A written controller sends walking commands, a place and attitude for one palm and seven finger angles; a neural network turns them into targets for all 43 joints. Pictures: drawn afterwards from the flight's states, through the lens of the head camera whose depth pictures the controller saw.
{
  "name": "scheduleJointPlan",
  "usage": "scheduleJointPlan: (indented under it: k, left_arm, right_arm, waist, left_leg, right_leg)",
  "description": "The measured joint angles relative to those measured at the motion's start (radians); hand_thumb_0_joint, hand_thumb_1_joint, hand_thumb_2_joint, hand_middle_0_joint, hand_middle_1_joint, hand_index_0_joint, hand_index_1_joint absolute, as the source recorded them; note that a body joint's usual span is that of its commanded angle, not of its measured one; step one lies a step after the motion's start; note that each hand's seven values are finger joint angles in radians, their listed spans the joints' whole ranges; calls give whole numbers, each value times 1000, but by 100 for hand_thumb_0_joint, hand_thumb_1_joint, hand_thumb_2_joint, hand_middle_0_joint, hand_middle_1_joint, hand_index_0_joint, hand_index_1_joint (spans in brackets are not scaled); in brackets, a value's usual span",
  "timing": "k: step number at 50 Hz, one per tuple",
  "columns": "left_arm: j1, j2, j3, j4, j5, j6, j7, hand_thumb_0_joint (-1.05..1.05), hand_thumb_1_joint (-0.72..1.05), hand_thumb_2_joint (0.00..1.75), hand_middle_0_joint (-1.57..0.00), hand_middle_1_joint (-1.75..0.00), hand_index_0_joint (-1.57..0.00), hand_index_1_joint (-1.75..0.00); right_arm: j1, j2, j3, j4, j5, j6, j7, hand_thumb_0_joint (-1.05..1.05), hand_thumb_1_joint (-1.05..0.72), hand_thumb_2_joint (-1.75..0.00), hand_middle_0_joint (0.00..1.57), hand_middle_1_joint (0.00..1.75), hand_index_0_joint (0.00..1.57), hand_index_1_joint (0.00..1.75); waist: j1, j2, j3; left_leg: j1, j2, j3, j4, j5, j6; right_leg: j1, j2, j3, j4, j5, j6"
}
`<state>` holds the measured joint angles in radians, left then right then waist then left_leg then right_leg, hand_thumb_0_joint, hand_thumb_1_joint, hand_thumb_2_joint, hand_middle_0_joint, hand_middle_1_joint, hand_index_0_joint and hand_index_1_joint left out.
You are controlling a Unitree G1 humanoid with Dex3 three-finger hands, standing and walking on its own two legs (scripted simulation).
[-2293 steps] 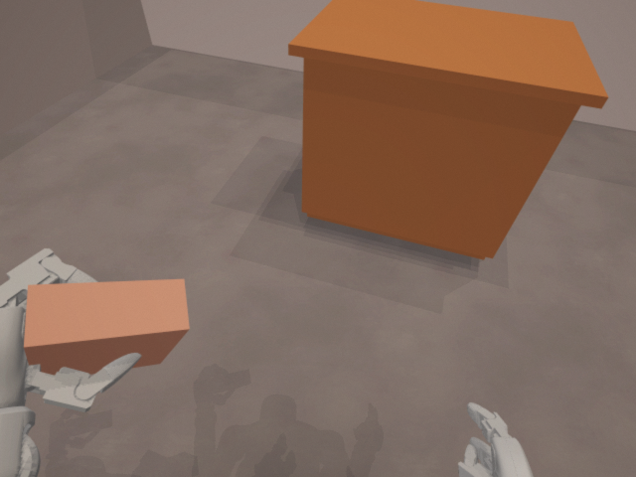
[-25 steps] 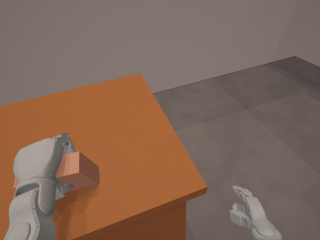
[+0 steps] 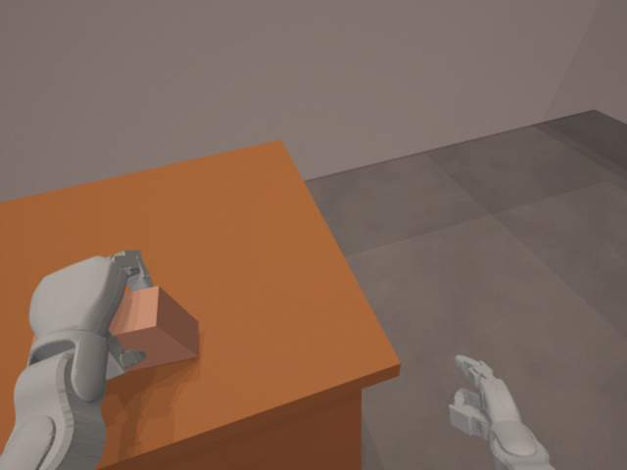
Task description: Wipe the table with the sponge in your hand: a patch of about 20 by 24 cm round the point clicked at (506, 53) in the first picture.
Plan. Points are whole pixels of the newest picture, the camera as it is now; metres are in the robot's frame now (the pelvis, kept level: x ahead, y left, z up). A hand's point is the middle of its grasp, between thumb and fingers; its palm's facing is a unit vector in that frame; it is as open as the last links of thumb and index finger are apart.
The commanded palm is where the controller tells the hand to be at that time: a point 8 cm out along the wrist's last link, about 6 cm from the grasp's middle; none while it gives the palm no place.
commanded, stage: lift the sponge slowly off the table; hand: left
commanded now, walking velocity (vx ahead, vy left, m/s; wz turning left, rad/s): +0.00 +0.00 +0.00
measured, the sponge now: (133, 340) +0.22 +0.27 +0.08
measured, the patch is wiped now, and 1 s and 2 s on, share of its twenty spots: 1.00 1.00 1.00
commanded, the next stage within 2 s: bring the sponge back beside the body in 1.26 s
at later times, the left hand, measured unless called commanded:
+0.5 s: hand (96, 308) +0.21 +0.27 +0.17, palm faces +0.17 -0.10 -0.98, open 9.1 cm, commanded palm +0.17 +0.27 +0.24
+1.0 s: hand (94, 275) +0.22 +0.26 +0.20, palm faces +0.26 -0.14 -0.95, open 9.1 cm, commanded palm +0.18 +0.27 +0.28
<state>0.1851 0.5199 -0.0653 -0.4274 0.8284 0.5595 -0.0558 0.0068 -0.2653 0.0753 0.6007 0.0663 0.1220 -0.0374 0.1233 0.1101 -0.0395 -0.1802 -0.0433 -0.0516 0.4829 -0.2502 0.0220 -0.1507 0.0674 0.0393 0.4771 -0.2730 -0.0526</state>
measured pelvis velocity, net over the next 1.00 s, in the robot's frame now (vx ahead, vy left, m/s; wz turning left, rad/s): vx -0.03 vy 0.00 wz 0.00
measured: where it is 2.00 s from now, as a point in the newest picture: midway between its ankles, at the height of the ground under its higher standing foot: outside the picture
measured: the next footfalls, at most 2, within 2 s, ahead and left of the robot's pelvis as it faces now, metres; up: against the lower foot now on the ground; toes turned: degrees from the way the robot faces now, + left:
none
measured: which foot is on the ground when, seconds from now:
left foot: down 0.00-1.00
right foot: down 0.00-1.00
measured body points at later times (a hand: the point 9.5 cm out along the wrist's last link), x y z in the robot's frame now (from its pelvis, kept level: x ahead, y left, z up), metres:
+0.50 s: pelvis -0.02 -0.01 +0.00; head -0.05 -0.07 +0.44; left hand +0.20 +0.27 +0.22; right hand +0.25 -0.21 -0.06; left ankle +0.01 +0.11 -0.74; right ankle -0.01 -0.09 -0.74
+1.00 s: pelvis -0.03 +0.00 +0.00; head -0.06 -0.06 +0.44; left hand +0.21 +0.27 +0.26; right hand +0.24 -0.19 -0.06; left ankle +0.01 +0.11 -0.74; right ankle -0.01 -0.09 -0.74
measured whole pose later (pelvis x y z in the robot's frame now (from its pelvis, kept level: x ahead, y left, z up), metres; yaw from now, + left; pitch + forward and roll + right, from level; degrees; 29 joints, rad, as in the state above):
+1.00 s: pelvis -0.03 +0.00 +0.00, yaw +0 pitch -4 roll +0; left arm -0.03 0.59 -0.01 -0.39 0.76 0.55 -0.14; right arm 0.00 -0.28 0.08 0.61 0.08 0.08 -0.08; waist 0.13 0.13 -0.04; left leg -0.20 -0.04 -0.05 0.47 -0.21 0.01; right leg -0.18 0.07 0.04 0.49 -0.24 -0.05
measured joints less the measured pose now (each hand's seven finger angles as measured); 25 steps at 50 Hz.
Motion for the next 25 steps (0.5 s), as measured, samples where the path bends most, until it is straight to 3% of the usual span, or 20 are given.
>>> scheduleJointPlan:
  k: [25]
  left_arm:
    - [-101,80,50,72,-37,-24,-64,-1,-47,106,-77,-141,-88,-140]
  right_arm:
    - [-4,-19,2,17,6,-33,-39,1,-91,-90,20,30,20,30]
  waist:
    - [5,12,9]
  left_leg:
    - [-3,13,-12,-1,26,-21]
  right_leg:
    - [-8,14,-13,11,20,-17]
